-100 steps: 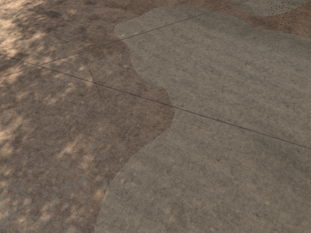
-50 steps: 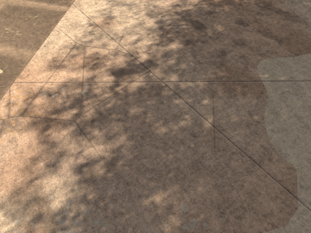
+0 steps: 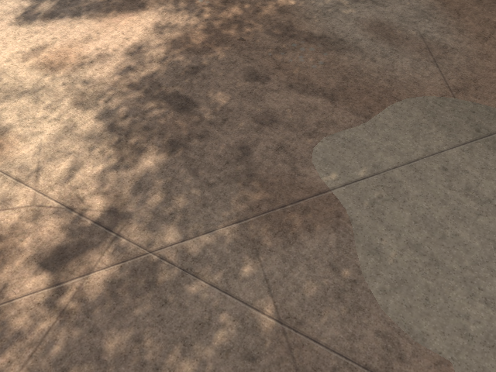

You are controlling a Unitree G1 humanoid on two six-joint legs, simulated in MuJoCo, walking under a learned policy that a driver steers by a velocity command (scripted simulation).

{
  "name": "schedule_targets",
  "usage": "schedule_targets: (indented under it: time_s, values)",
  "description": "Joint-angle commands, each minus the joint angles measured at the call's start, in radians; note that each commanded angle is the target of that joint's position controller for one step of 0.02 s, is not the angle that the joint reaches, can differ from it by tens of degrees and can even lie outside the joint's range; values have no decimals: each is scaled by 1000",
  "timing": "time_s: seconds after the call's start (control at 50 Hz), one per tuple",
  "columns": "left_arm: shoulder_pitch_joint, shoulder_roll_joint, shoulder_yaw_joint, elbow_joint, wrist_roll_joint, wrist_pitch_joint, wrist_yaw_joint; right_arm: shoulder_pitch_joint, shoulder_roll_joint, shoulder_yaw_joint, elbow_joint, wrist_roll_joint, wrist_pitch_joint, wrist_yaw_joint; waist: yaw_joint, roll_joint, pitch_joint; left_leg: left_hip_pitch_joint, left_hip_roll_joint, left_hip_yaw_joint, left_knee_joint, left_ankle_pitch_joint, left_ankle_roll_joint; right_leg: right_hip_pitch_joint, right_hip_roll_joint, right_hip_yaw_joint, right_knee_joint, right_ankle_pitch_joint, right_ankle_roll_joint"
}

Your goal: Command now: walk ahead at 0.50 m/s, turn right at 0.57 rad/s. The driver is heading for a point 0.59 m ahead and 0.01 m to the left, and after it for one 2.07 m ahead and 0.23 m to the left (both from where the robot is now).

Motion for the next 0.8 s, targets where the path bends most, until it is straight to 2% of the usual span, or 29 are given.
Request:
schedule_targets:
  time_s: [0.02,0.04,0.1,0.14,0.2,0.26,0.3,0.34,0.36,0.38,0.4,0.42,0.44,0.46,0.48,0.5,0.52,0.54,0.58,0.64,0.68,0.74,0.8]
  values:
    - [74,103,29,-56,2,-20,10,-47,-135,-32,-113,-20,-45,-6,20,8,-136,-400,64,-90,-7,116,11,405,-269,438,-330,209,-195]
    - [56,93,24,-69,9,-20,14,-28,-136,-37,-113,-26,-29,-4,-5,-9,-129,-344,75,-93,-38,143,2,335,-247,406,-354,247,-190]
    - [86,125,33,-63,5,-28,29,-50,-96,-30,-137,-41,-1,-5,-13,-17,-109,-321,63,-63,-155,210,-42,235,-216,334,-379,369,-198]
    - [122,143,38,-53,2,-24,44,-131,-80,-23,-166,-43,3,-8,12,-34,-85,-346,43,-51,-286,315,-62,212,-190,302,-378,368,-177]
    - [166,143,37,-42,-5,-13,55,-248,-55,-10,-196,-35,-4,2,61,-73,-73,-299,-6,-48,-528,483,-62,201,-150,283,-356,258,-129]
    - [206,144,34,-25,-7,-8,59,-314,-64,-7,-212,-20,-17,22,95,-96,-69,-246,-33,-44,-653,554,-52,231,-178,319,-334,175,-115]
    - [235,131,30,-8,-6,-6,61,-330,-83,-12,-221,-20,-28,35,102,-97,-64,-245,-34,-55,-701,531,-28,300,-214,363,-290,161,-109]
    - [233,137,31,-1,-2,-3,63,-310,-103,-20,-224,-19,-36,40,85,-119,-58,-223,-36,-54,-729,445,5,358,-247,406,-248,201,-96]
    - [222,140,33,-1,0,1,63,-274,-112,-25,-219,-19,-39,39,63,-134,-62,-180,-44,-40,-746,404,24,374,-250,412,-218,260,-86]
    - [205,130,29,-6,1,2,62,-193,-129,-37,-197,-24,-42,34,17,-132,-95,-68,-64,-14,-789,403,52,376,-216,394,-142,385,-68]
    - [190,96,15,-19,9,1,57,-70,-163,-50,-177,-37,-47,29,-42,-101,-201,141,2,-69,-765,434,104,321,-163,349,35,419,-38]
    - [264,47,-4,-31,26,-6,58,85,-237,-68,-162,-46,-45,26,-60,72,-361,472,190,-310,-726,451,207,99,-61,265,347,150,12]
    - [377,20,-16,-20,-10,-18,56,169,-251,-78,-105,-33,-32,40,-31,362,-417,669,339,-738,-882,163,331,-218,39,204,613,-372,67]
    - [297,117,0,-13,-24,-21,56,148,-159,-55,-115,-8,-29,42,-63,208,-291,595,322,-754,-936,-59,291,-336,-24,253,708,-344,63]
    - [172,144,7,-40,-17,-21,55,79,-118,-40,-124,-9,-21,37,-69,105,-159,458,285,-606,-951,-33,249,-363,-66,213,707,-249,60]
    - [114,129,4,-55,0,-22,53,26,-105,-30,-133,-20,-13,37,-44,42,-90,326,243,-498,-974,84,237,-333,-107,173,663,-179,63]
    - [98,113,5,-62,12,-25,50,-4,-90,-23,-133,-27,-11,37,-18,40,-57,244,207,-431,-999,172,233,-300,-141,161,597,-129,67]
    - [114,96,5,-60,11,-24,47,-17,-80,-18,-132,-33,-13,36,5,70,-61,196,175,-374,-1019,237,222,-247,-164,152,554,-101,70]
    - [135,63,-1,-50,9,-19,46,-8,-83,-17,-118,-25,-18,37,17,100,-74,162,148,-294,-1046,345,230,-214,-173,120,493,-80,82]
    - [45,40,-12,-82,20,-20,49,26,-127,-28,-94,-16,-15,28,-1,75,-55,155,146,-229,-1077,468,245,-248,-186,95,329,18,108]
    - [-23,22,-19,-98,22,-29,47,55,-137,-30,-79,-8,-3,22,-20,68,-48,152,121,-189,-1077,490,229,-219,-171,86,187,125,118]
    - [-113,19,-22,-112,14,-41,34,105,-153,-32,-56,1,10,16,-52,74,-36,138,102,-159,-1052,484,210,-135,-127,68,19,237,134]
    - [-188,35,-17,-136,4,-55,19,153,-155,-33,-37,6,26,11,-67,85,-26,176,132,-210,-1006,445,202,-94,-101,75,-64,229,129]
Keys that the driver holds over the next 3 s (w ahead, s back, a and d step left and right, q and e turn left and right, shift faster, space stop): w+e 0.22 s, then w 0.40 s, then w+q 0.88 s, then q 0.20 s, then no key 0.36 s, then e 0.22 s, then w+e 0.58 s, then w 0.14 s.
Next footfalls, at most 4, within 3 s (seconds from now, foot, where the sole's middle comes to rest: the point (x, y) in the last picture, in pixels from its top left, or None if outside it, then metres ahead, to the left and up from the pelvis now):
0.40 left None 0.41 0.11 -0.76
0.90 right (324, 304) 0.61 -0.18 -0.76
1.42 left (225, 223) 0.88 0.09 -0.76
1.86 right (259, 161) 1.14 -0.02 -0.76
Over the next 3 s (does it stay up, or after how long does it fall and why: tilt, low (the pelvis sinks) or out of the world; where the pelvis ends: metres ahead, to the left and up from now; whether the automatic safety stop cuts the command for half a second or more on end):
stays up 1.28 0.08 0.00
